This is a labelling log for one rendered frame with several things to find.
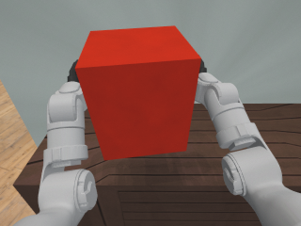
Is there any robot left hand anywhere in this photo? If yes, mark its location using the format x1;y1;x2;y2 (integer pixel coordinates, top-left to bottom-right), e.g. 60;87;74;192
67;59;79;83

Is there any robot right forearm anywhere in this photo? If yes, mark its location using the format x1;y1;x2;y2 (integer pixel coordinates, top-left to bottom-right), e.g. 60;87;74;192
195;73;283;182

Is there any robot left upper arm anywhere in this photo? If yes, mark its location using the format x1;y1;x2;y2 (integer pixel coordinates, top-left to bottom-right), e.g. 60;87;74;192
12;169;98;226

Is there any pedestal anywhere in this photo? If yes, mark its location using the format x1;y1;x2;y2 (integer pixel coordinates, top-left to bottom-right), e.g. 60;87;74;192
13;104;301;226

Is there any carton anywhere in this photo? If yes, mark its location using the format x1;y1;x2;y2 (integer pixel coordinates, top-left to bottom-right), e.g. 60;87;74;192
74;25;201;161

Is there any robot right hand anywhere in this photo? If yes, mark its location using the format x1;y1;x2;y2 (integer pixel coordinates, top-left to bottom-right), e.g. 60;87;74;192
199;60;207;73

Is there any robot right upper arm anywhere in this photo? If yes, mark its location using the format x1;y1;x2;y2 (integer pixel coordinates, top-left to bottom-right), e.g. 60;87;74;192
221;146;301;226

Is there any robot left forearm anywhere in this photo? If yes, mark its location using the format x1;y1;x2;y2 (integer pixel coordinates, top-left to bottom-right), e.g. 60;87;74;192
38;81;88;208

